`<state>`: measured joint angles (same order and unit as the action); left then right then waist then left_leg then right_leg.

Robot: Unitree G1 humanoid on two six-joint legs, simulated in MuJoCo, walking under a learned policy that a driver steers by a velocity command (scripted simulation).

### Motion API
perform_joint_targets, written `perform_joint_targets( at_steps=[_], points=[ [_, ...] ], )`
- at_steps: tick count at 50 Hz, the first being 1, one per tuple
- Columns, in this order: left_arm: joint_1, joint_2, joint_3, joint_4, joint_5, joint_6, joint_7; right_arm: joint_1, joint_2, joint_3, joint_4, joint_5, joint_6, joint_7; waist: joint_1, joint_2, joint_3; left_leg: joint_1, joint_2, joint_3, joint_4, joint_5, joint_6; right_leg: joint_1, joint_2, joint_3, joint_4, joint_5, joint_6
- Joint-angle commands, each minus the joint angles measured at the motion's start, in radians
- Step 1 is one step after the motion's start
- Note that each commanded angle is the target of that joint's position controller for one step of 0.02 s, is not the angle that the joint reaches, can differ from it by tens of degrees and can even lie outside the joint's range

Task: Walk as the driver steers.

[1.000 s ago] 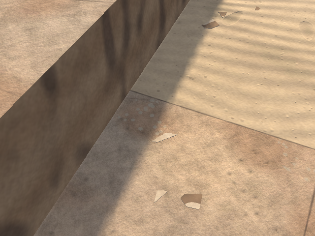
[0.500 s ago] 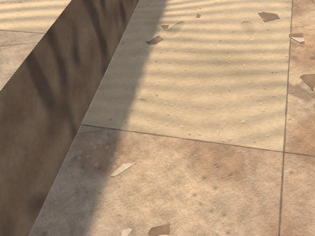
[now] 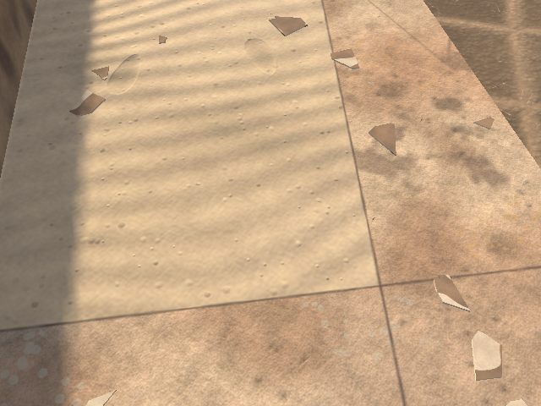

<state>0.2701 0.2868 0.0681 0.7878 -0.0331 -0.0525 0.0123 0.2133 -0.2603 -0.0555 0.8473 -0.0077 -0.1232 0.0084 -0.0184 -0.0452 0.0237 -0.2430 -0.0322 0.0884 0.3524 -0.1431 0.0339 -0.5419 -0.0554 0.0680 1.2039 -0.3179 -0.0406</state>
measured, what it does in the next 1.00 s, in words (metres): walks ahead: right foot, then left foot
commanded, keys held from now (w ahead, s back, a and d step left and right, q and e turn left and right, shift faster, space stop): w+e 0.28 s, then w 0.04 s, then w+q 0.68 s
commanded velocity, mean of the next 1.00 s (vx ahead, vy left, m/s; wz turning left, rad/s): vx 0.50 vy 0.00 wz -0.03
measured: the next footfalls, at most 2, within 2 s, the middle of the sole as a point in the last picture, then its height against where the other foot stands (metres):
right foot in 0.34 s outside the picture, level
left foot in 0.92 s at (284, 328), level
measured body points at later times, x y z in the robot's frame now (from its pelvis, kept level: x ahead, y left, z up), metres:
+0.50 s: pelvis +0.27 -0.10 +0.00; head +0.30 -0.12 +0.44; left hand +0.44 +0.13 -0.10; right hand +0.31 -0.39 -0.13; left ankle +0.26 +0.08 -0.64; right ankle +0.29 -0.17 -0.74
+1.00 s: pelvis +0.56 -0.09 -0.02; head +0.60 -0.09 +0.43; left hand +0.63 +0.19 -0.14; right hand +0.73 -0.35 -0.12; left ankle +0.63 -0.03 -0.74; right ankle +0.39 -0.22 -0.63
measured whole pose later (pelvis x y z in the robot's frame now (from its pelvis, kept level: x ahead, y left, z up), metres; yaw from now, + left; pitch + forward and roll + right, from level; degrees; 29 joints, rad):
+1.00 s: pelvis +0.56 -0.09 -0.02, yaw +3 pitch +2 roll +0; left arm 0.28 0.27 0.05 0.80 -0.02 -0.10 0.01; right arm 0.15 -0.28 -0.07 0.72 0.02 -0.06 0.04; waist 0.00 0.00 0.05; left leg -0.45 -0.09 0.04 0.60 -0.19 0.12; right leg -0.28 -0.01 0.00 1.24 -0.44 0.00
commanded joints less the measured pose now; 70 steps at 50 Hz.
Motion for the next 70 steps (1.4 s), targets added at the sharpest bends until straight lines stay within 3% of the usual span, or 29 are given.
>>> perform_joint_targets(
  at_steps=[1, 7, 12, 14, 16, 17, 18, 19, 20, 21, 24, 30, 35, 40, 43, 45, 46, 47, 48, 49, 50, 51, 54, 59, 65, 67, 68, 69, 70],
  points=[
    [0.023, 0.003, -0.001, -0.088, 0.004, 0.008, -0.004, -0.010, -0.110, -0.028, -0.032, 0.007, -0.021, 0.003, 0.022, 0.104, -0.009, 0.088, 0.300, -0.216, -0.224, 0.131, 0.186, -0.148, -0.091, 0.042, -0.046, 0.057, 0.005],
    [-0.144, 0.007, -0.011, -0.164, 0.009, -0.006, -0.038, 0.012, -0.166, -0.041, -0.019, 0.008, -0.002, -0.005, -0.022, 0.087, 0.014, 0.137, 0.272, -0.013, -0.213, 0.229, 0.151, -0.154, -0.078, -0.022, -0.365, 0.341, 0.008],
    [-0.272, 0.025, -0.009, -0.241, 0.006, 0.000, -0.067, 0.077, -0.213, -0.051, 0.001, 0.031, 0.028, -0.008, -0.058, 0.099, 0.050, 0.267, 0.318, 0.042, -0.157, 0.235, 0.108, -0.139, -0.043, -0.096, -0.524, 0.265, -0.029],
    [-0.238, 0.056, 0.007, -0.253, 0.011, 0.004, -0.071, 0.072, -0.239, -0.058, -0.001, 0.036, 0.044, -0.013, -0.020, 0.126, 0.017, 0.307, 0.324, 0.079, -0.040, 0.504, 0.087, -0.049, 0.014, -0.148, -0.551, 0.157, -0.066],
    [0.024, 0.130, 0.056, -0.187, 0.013, 0.007, -0.059, 0.073, -0.226, -0.050, -0.003, 0.035, 0.059, -0.020, 0.127, 0.107, -0.126, 0.214, 0.274, 0.129, 0.311, 0.717, 0.050, 0.330, 0.117, -0.188, -0.636, 0.181, -0.128],
    [0.198, 0.214, 0.086, -0.149, 0.014, 0.014, -0.036, 0.102, -0.162, -0.022, -0.020, 0.006, 0.052, -0.018, 0.186, -0.040, -0.235, -0.061, 0.230, 0.135, 0.640, 0.372, 0.008, 0.667, -0.043, 0.060, -0.650, 0.209, -0.191],
    [0.172, 0.307, 0.086, -0.155, 0.015, 0.004, -0.035, 0.220, -0.032, 0.024, -0.052, -0.006, 0.021, 0.004, 0.056, -0.266, -0.366, -0.444, 0.047, 0.009, 0.965, -0.445, -0.034, 0.935, -0.306, 0.627, -0.801, 0.039, -0.365],
    [0.212, 0.196, 0.059, -0.158, 0.021, -0.007, -0.041, 0.118, -0.151, -0.004, -0.033, 0.047, -0.005, 0.016, 0.145, -0.107, -0.408, -0.523, 0.067, -0.154, 1.064, -0.420, -0.014, 0.917, -0.336, 0.695, -0.904, 0.004, -0.343],
    [0.156, 0.162, 0.044, -0.150, 0.031, -0.017, -0.045, 0.026, -0.177, -0.014, -0.064, 0.076, -0.011, 0.018, 0.136, -0.072, -0.252, -0.578, 0.109, -0.141, 1.053, -0.331, 0.004, 0.794, -0.308, 0.512, -0.895, 0.131, -0.289],
    [0.076, 0.132, 0.034, -0.156, 0.027, -0.023, -0.046, 0.003, -0.157, -0.008, -0.063, 0.061, -0.009, 0.009, 0.093, 0.004, -0.183, -0.529, 0.160, -0.145, 0.976, -0.237, 0.008, 0.639, -0.268, 0.371, -0.892, 0.246, -0.250],
    [-0.029, 0.070, 0.018, -0.151, 0.039, -0.047, -0.046, 0.071, -0.129, -0.016, -0.026, 0.041, 0.036, 0.006, 0.004, -0.017, -0.114, -0.368, 0.210, -0.166, 0.867, -0.103, -0.008, 0.412, -0.188, 0.160, -0.984, 0.345, -0.207],
    [0.016, 0.077, 0.024, -0.081, 0.052, -0.072, -0.019, -0.006, -0.084, -0.020, -0.042, 0.037, 0.063, -0.001, 0.017, -0.002, -0.011, -0.493, 0.145, -0.227, 0.644, 0.140, -0.036, 0.429, -0.155, -0.070, -1.060, 0.462, -0.157],
    [0.043, 0.096, 0.027, -0.041, 0.044, -0.066, 0.000, -0.131, -0.044, -0.005, -0.086, 0.027, 0.054, 0.026, 0.069, 0.002, 0.047, -0.495, 0.121, -0.149, 0.387, 0.301, -0.018, 0.505, -0.162, -0.173, -1.084, 0.459, -0.111],
    [0.091, 0.118, 0.036, 0.003, 0.031, -0.030, 0.011, -0.232, -0.031, 0.005, -0.166, 0.027, 0.048, 0.062, 0.097, 0.004, 0.078, -0.562, 0.098, -0.060, 0.288, 0.147, 0.026, 0.683, -0.221, -0.222, -0.981, 0.652, -0.104],
    [0.054, 0.163, 0.044, -0.009, 0.026, -0.007, 0.027, -0.156, -0.072, -0.015, -0.186, 0.033, 0.055, 0.071, 0.029, -0.060, -0.014, -0.369, 0.005, 0.039, 0.292, -0.005, 0.085, 0.697, -0.218, -0.263, -0.788, 1.134, -0.074],
    [0.010, 0.184, 0.045, -0.020, 0.019, 0.000, 0.033, 0.104, -0.168, -0.064, -0.139, 0.035, 0.059, 0.055, -0.124, -0.046, -0.155, 0.016, -0.057, 0.024, 0.200, 0.037, 0.154, 0.563, -0.168, -0.285, -0.425, 1.143, -0.031],
    [0.030, 0.134, 0.025, -0.040, 0.038, -0.016, 0.030, 0.226, -0.258, -0.091, -0.121, 0.029, 0.071, 0.028, -0.155, 0.104, -0.247, 0.315, 0.116, -0.249, 0.180, 0.084, 0.221, 0.298, -0.099, -0.278, -0.097, 0.652, 0.011],
    [0.123, 0.006, -0.015, -0.085, 0.046, -0.053, 0.007, 0.178, -0.319, -0.097, -0.152, 0.026, 0.062, 0.026, -0.032, 0.316, -0.370, 0.636, 0.368, -0.869, 0.055, 0.005, 0.451, -0.124, 0.145, -0.110, 0.274, -0.250, 0.076],
    [0.017, 0.100, 0.000, -0.102, 0.013, -0.096, -0.015, 0.212, -0.238, -0.076, -0.150, 0.021, 0.060, 0.026, -0.115, 0.187, -0.419, 0.662, 0.360, -0.896, -0.036, -0.078, 0.423, -0.237, 0.092, 0.081, 0.313, -0.224, 0.043],
    [-0.057, 0.118, 0.002, -0.131, -0.015, -0.110, -0.021, 0.171, -0.182, -0.064, -0.153, 0.023, 0.054, 0.025, -0.102, 0.130, -0.271, 0.544, 0.324, -0.727, -0.040, -0.058, 0.366, -0.279, 0.042, 0.067, 0.244, -0.145, 0.019],
    [-0.076, 0.103, -0.002, -0.133, 0.002, -0.113, -0.015, 0.099, -0.154, -0.054, -0.164, 0.030, 0.049, 0.028, -0.043, 0.016, -0.153, 0.364, 0.273, -0.603, -0.049, 0.047, 0.321, -0.245, -0.003, 0.048, 0.131, -0.082, 0.017],
    [-0.081, 0.116, 0.008, -0.127, 0.031, -0.104, -0.006, 0.040, -0.116, -0.043, -0.181, 0.030, 0.048, 0.026, -0.008, 0.007, -0.112, 0.243, 0.234, -0.518, -0.062, 0.142, 0.294, -0.182, -0.035, 0.037, 0.039, -0.047, 0.027],
    [-0.036, 0.093, 0.010, -0.134, 0.050, -0.068, -0.004, 0.009, -0.130, -0.044, -0.205, 0.021, 0.047, 0.012, 0.044, 0.051, -0.070, 0.061, 0.184, -0.431, -0.114, 0.293, 0.294, -0.085, -0.054, 0.009, -0.081, 0.003, 0.071],
    [-0.185, 0.036, -0.014, -0.176, 0.057, -0.055, 0.004, 0.051, -0.181, -0.060, -0.187, 0.029, 0.074, -0.022, -0.001, 0.113, -0.055, -0.077, 0.062, -0.261, -0.030, 0.529, 0.192, 0.033, 0.043, -0.059, -0.468, 0.278, 0.116],
    [-0.229, 0.101, 0.013, -0.193, 0.039, -0.061, -0.016, 0.077, -0.162, -0.057, -0.191, 0.033, 0.118, -0.045, -0.007, 0.181, -0.115, 0.072, 0.101, -0.456, 0.145, 0.327, 0.116, 0.115, 0.106, 0.006, -0.719, 0.322, 0.079],
    [-0.122, 0.132, 0.026, -0.175, 0.059, -0.076, -0.012, 0.021, -0.128, -0.047, -0.225, 0.028, 0.115, -0.046, 0.057, 0.164, -0.171, 0.048, 0.039, -0.445, 0.325, 0.279, 0.055, 0.304, 0.033, 0.022, -0.818, 0.502, 0.018],
    [-0.032, 0.189, 0.035, -0.178, 0.080, -0.074, 0.000, 0.028, -0.068, -0.026, -0.257, 0.007, 0.110, -0.045, 0.079, 0.015, -0.296, -0.093, -0.037, -0.351, 0.593, -0.048, 0.005, 0.559, -0.182, 0.197, -0.756, 0.856, -0.057],
    [-0.013, 0.202, 0.035, -0.166, 0.089, -0.056, -0.004, 0.258, -0.047, -0.014, -0.249, 0.019, 0.103, -0.033, -0.022, -0.275, -0.447, -0.325, -0.139, -0.307, 0.838, -0.639, -0.042, 0.817, -0.438, 0.535, -0.734, 1.034, -0.273],
    [-0.054, 0.154, 0.033, -0.182, 0.054, -0.038, -0.003, 0.288, -0.166, -0.035, -0.209, 0.029, 0.113, -0.028, -0.014, -0.180, -0.436, -0.390, -0.035, -0.299, 0.967, -0.543, -0.071, 0.750, -0.437, 0.585, -0.766, 0.708, -0.283]
  ],
)
Keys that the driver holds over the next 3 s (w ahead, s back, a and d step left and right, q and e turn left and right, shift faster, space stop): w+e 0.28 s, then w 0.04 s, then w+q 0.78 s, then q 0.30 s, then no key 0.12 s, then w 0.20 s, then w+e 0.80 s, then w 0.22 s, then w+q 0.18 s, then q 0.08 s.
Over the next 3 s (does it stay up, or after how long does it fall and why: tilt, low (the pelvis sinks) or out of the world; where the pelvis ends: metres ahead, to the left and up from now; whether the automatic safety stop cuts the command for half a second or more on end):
stays up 1.45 0.00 0.01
